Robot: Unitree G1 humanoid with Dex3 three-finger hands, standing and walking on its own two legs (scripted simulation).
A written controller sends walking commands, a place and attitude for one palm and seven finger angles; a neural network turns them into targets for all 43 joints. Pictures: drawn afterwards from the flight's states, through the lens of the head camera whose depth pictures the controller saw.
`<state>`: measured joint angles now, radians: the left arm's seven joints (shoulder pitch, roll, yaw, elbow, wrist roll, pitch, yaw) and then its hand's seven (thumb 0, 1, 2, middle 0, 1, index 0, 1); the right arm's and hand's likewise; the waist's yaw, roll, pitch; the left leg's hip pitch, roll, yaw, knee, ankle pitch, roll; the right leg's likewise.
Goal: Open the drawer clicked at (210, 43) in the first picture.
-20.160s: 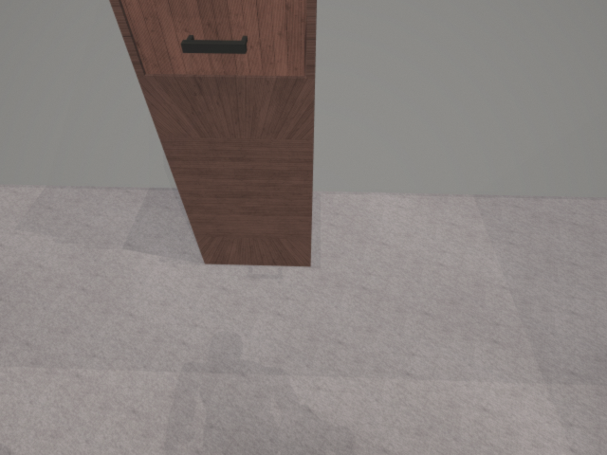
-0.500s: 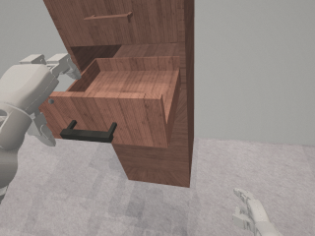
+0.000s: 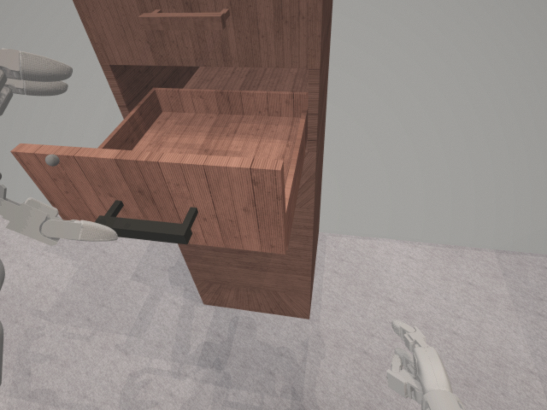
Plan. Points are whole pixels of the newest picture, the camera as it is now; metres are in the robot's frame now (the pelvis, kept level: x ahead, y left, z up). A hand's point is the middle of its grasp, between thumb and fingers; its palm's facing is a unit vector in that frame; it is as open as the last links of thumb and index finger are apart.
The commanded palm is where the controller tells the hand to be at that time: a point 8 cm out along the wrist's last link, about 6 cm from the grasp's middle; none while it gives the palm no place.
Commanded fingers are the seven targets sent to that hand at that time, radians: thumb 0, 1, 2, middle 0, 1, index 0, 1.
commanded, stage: draw the hand back to the body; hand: left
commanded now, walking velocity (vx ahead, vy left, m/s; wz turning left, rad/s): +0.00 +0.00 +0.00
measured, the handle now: (148, 219) +0.32 +0.23 +0.13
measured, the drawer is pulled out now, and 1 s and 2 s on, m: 0.28 0.28 0.28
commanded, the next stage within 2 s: step back with the hand held close in 0.84 s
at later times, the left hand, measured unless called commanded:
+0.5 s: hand (8, 142) +0.23 +0.25 +0.33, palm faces +0.57 -0.78 -0.28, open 9.9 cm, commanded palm +0.18 +0.29 +0.32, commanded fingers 0.00 0.69 0.81 -0.22 -0.44 -0.22 -0.44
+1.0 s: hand out of the picture +0.21 +0.25 +0.33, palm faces +0.59 -0.76 -0.27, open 7.5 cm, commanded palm +0.16 +0.29 +0.32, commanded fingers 0.00 0.90 0.90 -0.20 -0.30 -0.20 -0.30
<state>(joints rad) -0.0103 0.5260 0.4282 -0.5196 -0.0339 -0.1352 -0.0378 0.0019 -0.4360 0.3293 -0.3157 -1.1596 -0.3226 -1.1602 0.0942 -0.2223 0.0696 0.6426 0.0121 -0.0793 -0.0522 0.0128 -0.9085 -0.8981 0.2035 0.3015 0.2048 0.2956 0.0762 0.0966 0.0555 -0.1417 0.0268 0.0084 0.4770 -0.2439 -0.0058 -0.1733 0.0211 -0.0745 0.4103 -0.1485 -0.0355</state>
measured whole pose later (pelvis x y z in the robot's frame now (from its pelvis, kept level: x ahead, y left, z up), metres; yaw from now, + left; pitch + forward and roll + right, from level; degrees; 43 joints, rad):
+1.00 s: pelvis +0.03 +0.01 +0.00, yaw -1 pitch -5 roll -1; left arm 0.14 0.42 0.56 -0.64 -0.09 -0.18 0.11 0.01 0.87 0.90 -0.21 -0.31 -0.21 -0.31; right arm 0.15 -0.21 0.03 0.66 0.00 -0.10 -0.04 0.01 -0.91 -0.90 0.20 0.30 0.21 0.30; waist 0.06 0.07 0.01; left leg -0.10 0.02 0.03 0.46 -0.28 0.01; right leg -0.14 0.02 -0.05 0.39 -0.18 -0.02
